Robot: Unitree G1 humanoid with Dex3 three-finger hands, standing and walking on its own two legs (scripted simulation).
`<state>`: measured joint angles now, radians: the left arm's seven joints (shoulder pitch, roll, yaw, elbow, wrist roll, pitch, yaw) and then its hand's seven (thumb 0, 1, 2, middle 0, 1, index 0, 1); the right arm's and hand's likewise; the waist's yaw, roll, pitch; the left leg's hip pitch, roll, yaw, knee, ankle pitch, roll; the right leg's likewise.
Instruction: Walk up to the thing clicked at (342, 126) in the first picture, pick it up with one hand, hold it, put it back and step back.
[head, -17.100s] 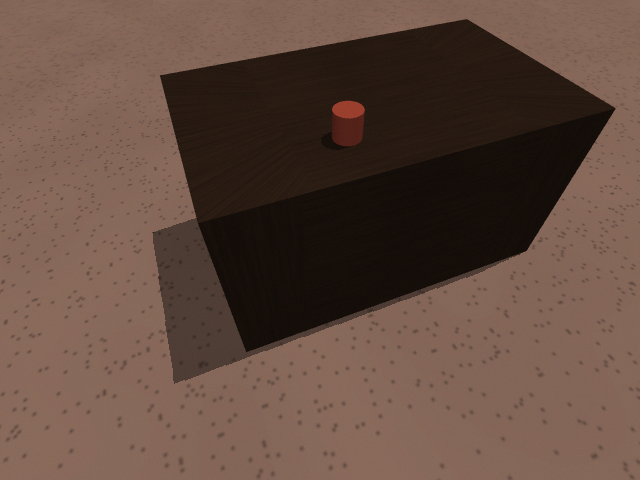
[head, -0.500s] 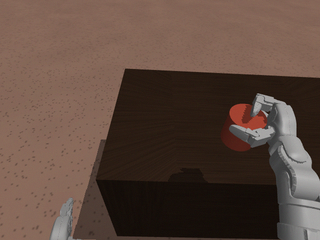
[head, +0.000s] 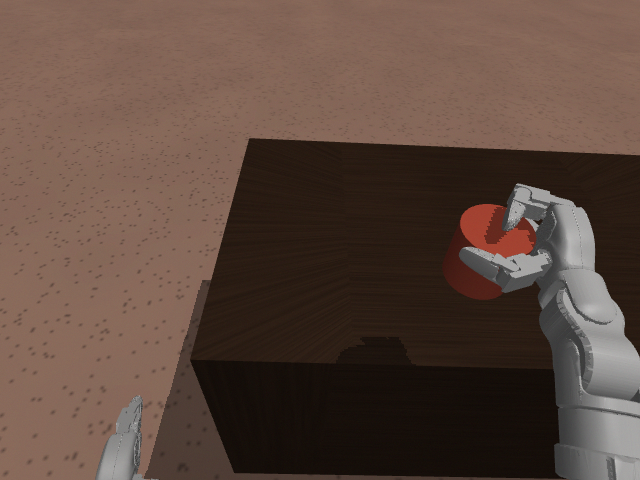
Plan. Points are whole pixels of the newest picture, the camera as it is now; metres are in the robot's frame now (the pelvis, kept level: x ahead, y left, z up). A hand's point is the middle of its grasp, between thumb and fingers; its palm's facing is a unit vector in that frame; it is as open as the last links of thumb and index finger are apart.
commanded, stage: hold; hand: right
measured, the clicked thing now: (485, 252) +0.34 -0.17 +0.15
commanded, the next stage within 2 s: crouch in 1.34 s
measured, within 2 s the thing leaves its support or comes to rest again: neither
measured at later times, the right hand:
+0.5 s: hand (499, 245) +0.32 -0.17 +0.18, palm faces +0.12 +0.99 -0.01, open 7.0 cm
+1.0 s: hand (493, 244) +0.33 -0.17 +0.18, palm faces +0.11 +0.99 +0.00, open 7.0 cm
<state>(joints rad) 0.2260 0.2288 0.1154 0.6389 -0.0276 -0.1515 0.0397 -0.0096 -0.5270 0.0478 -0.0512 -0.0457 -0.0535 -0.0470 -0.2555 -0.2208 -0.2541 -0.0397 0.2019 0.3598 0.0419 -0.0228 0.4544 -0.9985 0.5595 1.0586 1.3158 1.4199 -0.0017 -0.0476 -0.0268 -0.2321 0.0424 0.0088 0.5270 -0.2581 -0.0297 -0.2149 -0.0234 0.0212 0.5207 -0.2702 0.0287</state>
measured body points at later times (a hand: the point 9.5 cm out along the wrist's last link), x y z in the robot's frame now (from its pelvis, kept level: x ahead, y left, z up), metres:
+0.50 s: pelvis -0.01 +0.00 +0.00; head -0.03 +0.02 +0.45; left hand +0.15 +0.26 -0.08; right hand +0.31 -0.22 +0.19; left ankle +0.02 +0.14 -0.73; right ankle +0.01 -0.14 -0.73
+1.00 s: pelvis -0.01 +0.00 +0.00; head -0.04 +0.03 +0.45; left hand +0.16 +0.26 -0.08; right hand +0.32 -0.22 +0.18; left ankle +0.02 +0.14 -0.73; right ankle +0.01 -0.14 -0.73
